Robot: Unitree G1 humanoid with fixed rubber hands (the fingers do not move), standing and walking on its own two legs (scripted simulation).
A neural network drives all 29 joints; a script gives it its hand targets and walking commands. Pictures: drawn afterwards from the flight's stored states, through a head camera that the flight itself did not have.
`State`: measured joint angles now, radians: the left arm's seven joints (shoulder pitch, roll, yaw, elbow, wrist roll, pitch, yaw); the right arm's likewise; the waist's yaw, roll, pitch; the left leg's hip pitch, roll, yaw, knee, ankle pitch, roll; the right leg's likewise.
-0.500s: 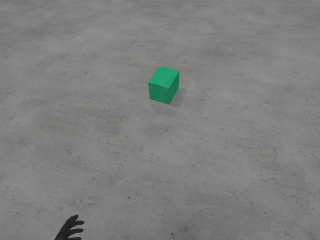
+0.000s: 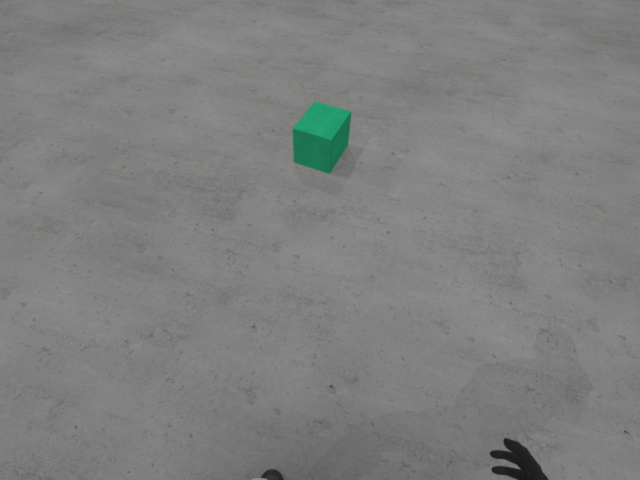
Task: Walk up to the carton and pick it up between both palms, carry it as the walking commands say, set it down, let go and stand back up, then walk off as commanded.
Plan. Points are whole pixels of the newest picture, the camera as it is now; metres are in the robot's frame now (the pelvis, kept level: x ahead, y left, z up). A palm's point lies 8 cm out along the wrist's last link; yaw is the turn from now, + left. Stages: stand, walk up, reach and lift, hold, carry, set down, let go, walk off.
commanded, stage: walk off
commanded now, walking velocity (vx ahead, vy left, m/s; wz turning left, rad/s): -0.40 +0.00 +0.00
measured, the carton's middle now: (322, 137) +1.62 +0.02 -0.68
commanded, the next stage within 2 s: stand in 0.38 s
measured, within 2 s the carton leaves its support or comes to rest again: neither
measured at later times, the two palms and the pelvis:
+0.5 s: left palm out of the picture -0.12 +0.27 -0.13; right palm out of the picture -0.17 -0.28 -0.12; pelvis -0.22 +0.00 -0.01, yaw +2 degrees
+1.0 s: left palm out of the picture -0.31 +0.24 -0.12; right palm out of the picture -0.29 -0.25 -0.14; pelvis -0.31 +0.00 +0.01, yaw +1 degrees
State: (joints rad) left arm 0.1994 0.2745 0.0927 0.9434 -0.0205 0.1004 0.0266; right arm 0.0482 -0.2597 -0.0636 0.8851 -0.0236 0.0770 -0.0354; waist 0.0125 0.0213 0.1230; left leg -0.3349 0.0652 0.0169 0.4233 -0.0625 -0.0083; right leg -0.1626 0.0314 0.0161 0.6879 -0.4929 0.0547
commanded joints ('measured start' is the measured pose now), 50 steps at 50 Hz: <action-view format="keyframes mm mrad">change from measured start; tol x32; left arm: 1 177 61 14 12 2 -16 6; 7 -211 154 4 -140 58 -21 5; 50 111 26 -58 82 30 -108 4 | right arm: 1 99 -196 -50 16 9 5 3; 50 220 -34 19 128 10 -74 29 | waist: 1 -3 173 -179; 4 92 -398 -63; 22 -5 -238 -191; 25 -35 266 -159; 50 -32 -123 -58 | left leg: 1 164 190 -223 -110 103 91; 4 -159 -134 -90 522 -616 -33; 9 -130 -182 -153 1033 -381 -38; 24 322 -5 -76 -205 -258 25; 26 -126 406 -414 -328 -534 194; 50 209 35 -77 -92 -34 16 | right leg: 1 43 -20 -48 -332 199 -41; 4 -236 -519 356 -485 483 -251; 19 140 -318 225 -387 630 -204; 23 -68 -261 186 -437 241 -113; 30 -260 66 110 597 116 -30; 41 9 -25 -55 -432 262 -34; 50 -68 -163 103 -492 158 -72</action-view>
